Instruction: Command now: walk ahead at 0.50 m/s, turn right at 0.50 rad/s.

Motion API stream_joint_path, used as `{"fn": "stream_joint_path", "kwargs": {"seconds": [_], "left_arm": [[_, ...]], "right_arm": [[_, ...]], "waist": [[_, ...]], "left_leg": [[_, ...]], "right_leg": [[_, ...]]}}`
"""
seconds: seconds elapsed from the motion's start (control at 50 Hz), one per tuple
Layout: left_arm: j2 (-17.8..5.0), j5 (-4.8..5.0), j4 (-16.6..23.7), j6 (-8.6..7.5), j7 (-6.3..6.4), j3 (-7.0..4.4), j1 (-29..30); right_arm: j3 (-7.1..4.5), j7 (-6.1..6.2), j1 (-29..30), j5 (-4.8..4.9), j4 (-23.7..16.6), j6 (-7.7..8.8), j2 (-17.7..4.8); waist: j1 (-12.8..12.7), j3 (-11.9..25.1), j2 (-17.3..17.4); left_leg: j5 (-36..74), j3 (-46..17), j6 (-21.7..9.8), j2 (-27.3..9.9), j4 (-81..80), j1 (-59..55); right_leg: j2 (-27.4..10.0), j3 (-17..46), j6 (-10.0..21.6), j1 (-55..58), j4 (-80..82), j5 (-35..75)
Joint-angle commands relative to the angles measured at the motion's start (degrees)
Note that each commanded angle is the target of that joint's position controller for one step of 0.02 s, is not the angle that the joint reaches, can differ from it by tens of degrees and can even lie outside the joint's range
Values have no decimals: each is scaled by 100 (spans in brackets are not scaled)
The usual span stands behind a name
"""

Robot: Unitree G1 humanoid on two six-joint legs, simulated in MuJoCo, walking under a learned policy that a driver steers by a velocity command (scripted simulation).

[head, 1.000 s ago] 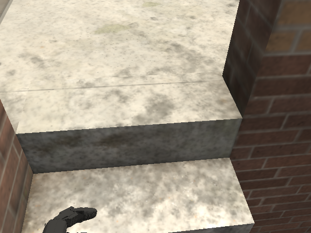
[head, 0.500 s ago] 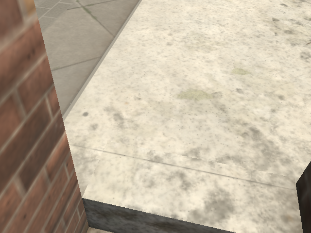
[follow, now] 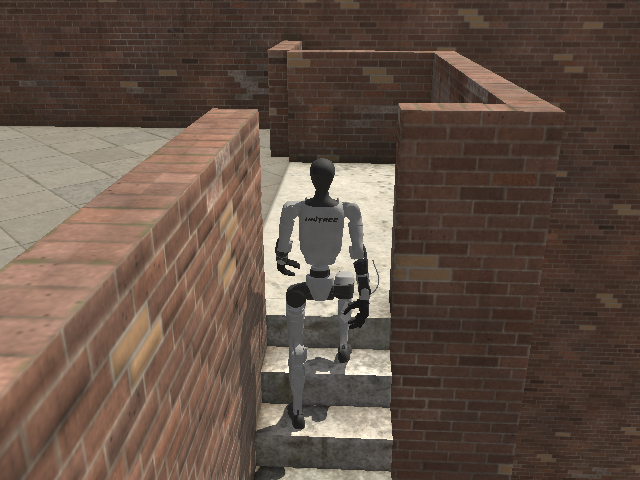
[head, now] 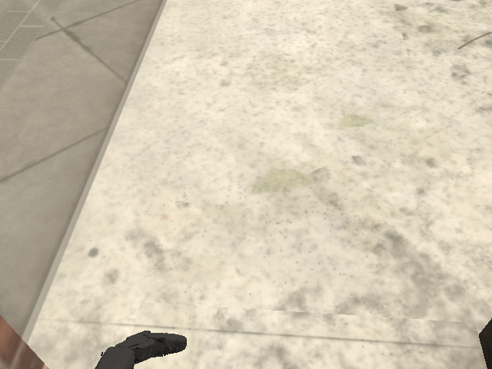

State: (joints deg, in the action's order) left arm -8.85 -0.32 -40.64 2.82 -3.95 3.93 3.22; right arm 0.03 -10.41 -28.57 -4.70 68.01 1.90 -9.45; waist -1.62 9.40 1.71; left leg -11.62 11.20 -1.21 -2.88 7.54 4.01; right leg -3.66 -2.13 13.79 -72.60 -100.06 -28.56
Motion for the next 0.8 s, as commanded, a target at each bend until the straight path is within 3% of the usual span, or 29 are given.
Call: {"fn": "stream_joint_path", "kwargs": {"seconds": [0.02, 0.04, 0.06, 0.08, 0.1, 0.12, 0.14, 0.16, 0.18, 0.2, 0.24, 0.26, 0.28, 0.3, 0.34, 0.36, 0.42, 0.46, 0.52, 0.58, 0.62, 0.64, 0.68, 0.7, 0.72, 0.74, 0.76, 0.78, 0.8], "left_arm": [[-441, -53, -18, -36, -265, -70, -636], [-532, 57, 113, -113, -180, -55, -530], [-594, 254, 218, -74, -62, 20, -337], [-735, 146, 167, 59, 38, -60, -1024], [-1073, -15, -89, 147, 241, -229, -2207], [-1815, -140, -506, 85, 394, -459, -2977], [-2046, -147, -868, -7, 276, -677, -3480], [-1874, -175, -1191, -197, 122, -652, -3361], [-1757, -121, -1426, -412, 48, -644, -3254], [-1427, -78, -1560, -650, -9, -551, -2955], [-542, -212, -1791, -818, -80, -353, -2503], [-396, -318, -1964, -837, -79, -308, -2729], [-389, -386, -1898, -821, -24, -334, -2599], [-622, -466, -1667, -878, 32, -383, -2302], [-982, -563, -1693, -915, 166, -419, -2805], [-1146, -548, -1799, -1020, 206, -397, -3186], [-1130, -724, -2044, -1117, 100, -275, -3909], [-988, -773, -2224, -1130, 60, -187, -4516], [-1126, -593, -2277, -1103, -120, -184, -4702], [-936, -444, -2208, -1195, -168, -105, -4285], [-1085, -356, -1905, -1188, -198, -138, -3608], [-1366, -185, -1962, -1199, -284, -200, -3626], [-2201, 140, -1701, -1129, -222, -605, -3583], [-2464, 28, -1566, -1091, -262, -759, -3519], [-2174, -427, -1232, -1066, -200, -711, -3479], [-860, -726, -1090, -1021, -345, -402, -3318], [-911, -484, -1031, -998, -358, -487, -2666], [-894, -329, -849, -1040, -273, -498, -2091], [-956, -336, -728, -1044, -157, -472, -1861]], "right_arm": [[-307, 228, 1251, 167, -1371, 380, -1745], [-334, 232, 641, 52, -1297, 388, -1759], [-260, 244, -922, -179, -1046, 354, -1516], [-378, 218, -302, -156, -1202, 301, -1880], [-397, 103, 231, -462, -1477, 141, -1823], [-489, -17, 589, -307, -1854, -47, -1420], [-524, -15, 261, -112, -1897, -127, -1539], [-472, 49, 1017, -41, -2257, -106, -1350], [-448, 91, 1540, -38, -2418, -132, -1192], [-281, 241, 1945, -108, -2815, -122, -824], [-43, 474, 2182, 0, -3049, -61, -428], [26, 527, 2053, 34, -3011, -94, -390], [119, 577, 1817, 214, -2969, -98, -262], [177, 558, 1804, 258, -3099, -99, -256], [301, 407, 2017, 358, -3297, -102, -150], [341, 393, 2053, 266, -3379, -177, -178], [341, 612, 2585, 381, -3778, -317, -566], [364, 705, 3033, 358, -4057, -372, -517], [432, 636, 3738, 305, -4297, -403, -387], [497, 554, 3868, 151, -4283, -360, -209], [470, 461, 4056, 102, -4411, -421, -279], [469, 357, 4025, 60, -4461, -436, -198], [380, 308, 3798, 122, -4406, -312, -436], [274, 347, 3109, 203, -4147, -177, -611], [54, 437, 1231, 167, -3489, 28, -1087], [-75, 598, -740, -121, -2676, 45, -1497], [-148, 657, -1264, -223, -2716, 77, -1665], [-117, 598, -754, -172, -2521, 209, -1613], [-160, 563, 26, -3, -2456, 256, -1430]], "waist": [[-804, 429, 632], [-517, 561, 1157], [105, 1350, 924], [-630, 1565, 936], [-1105, 2152, 182], [-921, 2482, -1756], [-896, 2024, -1625], [-793, 531, -1606], [-673, -103, -961], [-335, -195, -806], [90, -417, -479], [165, -610, -353], [287, -774, -645], [406, -774, -452], [259, -884, -623], [177, -1008, -552], [-80, -1176, -533], [-360, -1148, -1120], [-492, -1452, -1106], [-281, -1021, -1083], [100, -746, -1018], [331, -550, -1622], [406, -14, -1725], [473, 495, -1750], [818, 1675, -767], [1249, 2185, 1600], [1744, 1181, 2060], [1342, -168, 1693], [936, -286, 1143]], "left_leg": [[9221, 102, -1575, -1379, 728, -348], [10643, -70, -1677, -1646, 1085, -986], [11884, -317, -1716, -1627, 1664, -248], [11342, -419, -1583, -1425, 2363, -103], [9233, -658, -1408, -1420, 3569, 1180], [1660, -538, -398, 117, 6912, 2572], [1273, -2074, -422, 705, 9643, 3994], [1003, -2444, -450, 1095, 11483, 5721], [503, -2396, -432, 1161, 12015, 6463], [219, -2404, -535, 971, 11857, 6716], [-675, -2084, -811, 499, 12148, 6891], [-709, -1940, -910, 385, 12107, 7035], [-301, -1757, -899, 310, 12093, 7087], [221, -1420, -786, 247, 11760, 6717], [337, -1179, -671, 304, 12928, 7028], [347, -1202, -582, 258, 13175, 7462], [678, -1392, -340, -167, 11806, 8761], [738, -1063, -295, -323, 11722, 9083], [68, -1062, -488, -505, 10780, 9211], [-306, -740, -671, -455, 10051, 7374], [-993, -281, -666, -117, 8531, 5305], [-1736, -104, -472, 195, 8397, 4548], [-2287, 371, -293, 694, 6578, 4199], [-2486, 51, -484, 751, 5973, 3725], [515, -1512, -1195, 364, 5904, 1073], [-106, -5369, -2479, -907, 3201, -1029], [-2392, -7144, -2416, -1191, 2105, -323], [-3431, -6625, -1937, -1057, 2177, 348], [-2789, -5942, -1879, -1012, 2397, 642]], "right_leg": [[734, -848, -204, 1899, 1837, -156], [956, -687, -165, 2218, 2444, -477], [1009, -140, 86, 3680, 2629, 131], [1150, 326, 68, 4141, 3573, 173], [1269, 1101, 171, 5944, 4504, 1810], [171, 3997, 1265, 6719, 6436, 3951], [-111, 4827, 1029, 6904, 7322, 2377], [-115, 4370, 581, 6477, 7037, 1448], [-191, 4224, 539, 6325, 6797, 1836], [-188, 3684, 403, 6129, 6610, 2010], [-301, 3174, 283, 5384, 6707, 1654], [-260, 2958, 173, 5098, 6964, 1109], [-86, 2597, 6, 4756, 7355, 942], [43, 2366, -43, 4305, 7720, 924], [-47, 2455, 109, 4193, 7986, 984], [-198, 2623, 205, 4538, 8061, 939], [-516, 2830, 139, 5961, 8033, 732], [-626, 2907, 292, 6118, 8338, 424], [-1233, 3197, 409, 6512, 9217, 975], [-1137, 1903, 137, 6043, 9339, 2680], [-1171, 1411, 95, 5341, 9355, 5529], [-1242, 1368, 246, 5131, 9029, 7730], [-1355, 1251, 241, 7105, 8451, 10759], [-1332, 1077, 23, 7944, 7539, 11989], [-784, 1070, -368, 6307, 5708, 11163], [661, 1605, -790, 3071, 3846, 4042], [1364, 2590, -806, 1596, 871, 2924], [1431, 2523, -773, 386, -670, 2944], [1339, 2255, -687, 188, -1386, 2703]]}}
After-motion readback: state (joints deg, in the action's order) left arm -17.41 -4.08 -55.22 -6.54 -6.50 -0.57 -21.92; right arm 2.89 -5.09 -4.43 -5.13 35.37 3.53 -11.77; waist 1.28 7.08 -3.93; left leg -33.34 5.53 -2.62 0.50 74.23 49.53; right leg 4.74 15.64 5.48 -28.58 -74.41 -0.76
